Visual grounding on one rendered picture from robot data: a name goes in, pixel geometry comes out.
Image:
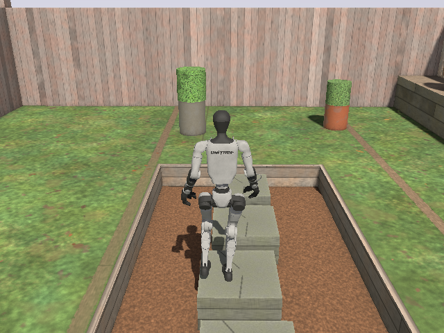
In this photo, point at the robot left upper arm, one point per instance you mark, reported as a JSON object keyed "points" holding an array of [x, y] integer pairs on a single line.
{"points": [[199, 148]]}

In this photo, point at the robot right upper arm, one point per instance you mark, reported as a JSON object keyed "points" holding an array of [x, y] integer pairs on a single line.
{"points": [[246, 157]]}

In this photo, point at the robot left hand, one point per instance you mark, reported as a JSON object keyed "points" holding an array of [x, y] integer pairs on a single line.
{"points": [[185, 196]]}

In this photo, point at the robot right forearm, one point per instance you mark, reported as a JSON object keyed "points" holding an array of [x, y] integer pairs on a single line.
{"points": [[253, 180]]}

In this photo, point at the right robot foot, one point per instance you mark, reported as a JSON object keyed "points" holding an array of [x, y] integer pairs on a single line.
{"points": [[227, 275]]}

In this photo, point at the robot left thigh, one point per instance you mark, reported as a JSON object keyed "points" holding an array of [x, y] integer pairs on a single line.
{"points": [[205, 205]]}

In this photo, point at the robot right hand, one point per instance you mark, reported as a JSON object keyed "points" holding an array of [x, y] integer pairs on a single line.
{"points": [[254, 194]]}

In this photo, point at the robot left forearm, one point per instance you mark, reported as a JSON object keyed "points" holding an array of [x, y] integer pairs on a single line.
{"points": [[189, 184]]}

